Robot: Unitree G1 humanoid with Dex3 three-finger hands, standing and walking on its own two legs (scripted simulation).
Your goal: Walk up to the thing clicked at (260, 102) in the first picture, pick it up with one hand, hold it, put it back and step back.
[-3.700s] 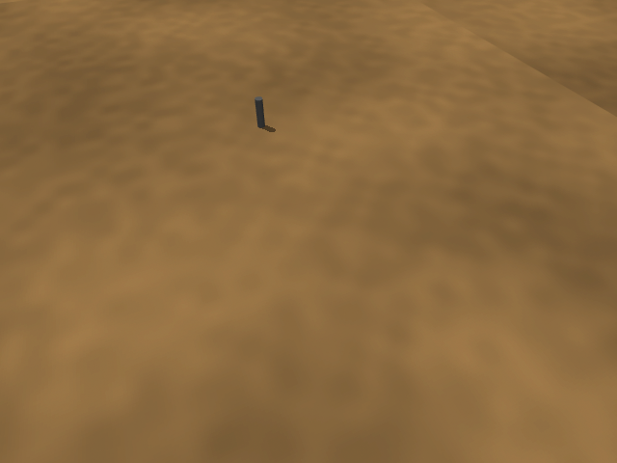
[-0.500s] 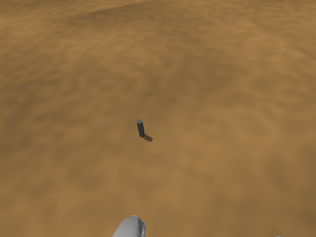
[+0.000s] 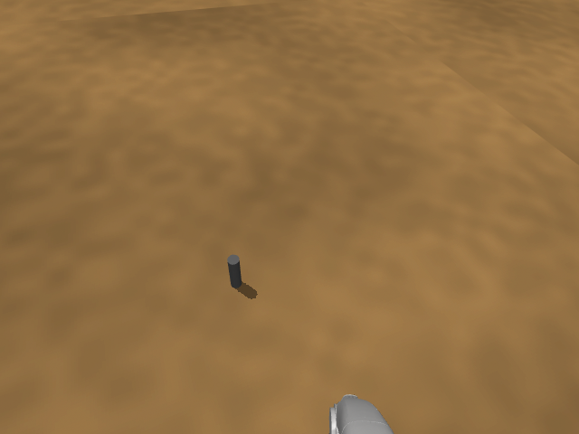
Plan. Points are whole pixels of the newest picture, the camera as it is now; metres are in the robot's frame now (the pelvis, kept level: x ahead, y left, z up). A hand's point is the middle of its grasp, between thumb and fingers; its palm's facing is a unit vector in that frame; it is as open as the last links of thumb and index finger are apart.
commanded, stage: walk up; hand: left
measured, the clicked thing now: (234, 272) +0.74 +0.18 -0.69
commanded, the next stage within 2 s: none
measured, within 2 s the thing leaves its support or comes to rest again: neither
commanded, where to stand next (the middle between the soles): +0.39 -0.03 m, yaw +1 degrees
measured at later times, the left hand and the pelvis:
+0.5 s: hand (153, 397) +0.18 +0.21 -0.12, palm faces +0.01 -0.91 -0.40, open 7.4 cm; pelvis +0.16 -0.07 +0.00, yaw +1 degrees
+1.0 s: hand (155, 307) +0.34 +0.25 -0.15, palm faces -0.03 -0.93 -0.37, open 7.3 cm; pelvis +0.29 -0.02 +0.00, yaw +2 degrees
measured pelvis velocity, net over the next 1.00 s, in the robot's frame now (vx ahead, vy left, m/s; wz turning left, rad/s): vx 0.29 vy -0.02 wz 0.03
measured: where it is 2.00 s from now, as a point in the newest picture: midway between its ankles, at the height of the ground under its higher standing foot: (286, 387)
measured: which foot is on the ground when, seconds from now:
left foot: down 0.00-0.18, up 0.20-0.64, down 0.66-1.00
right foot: up 0.00-0.12, down 0.14-0.68, up 0.70-1.00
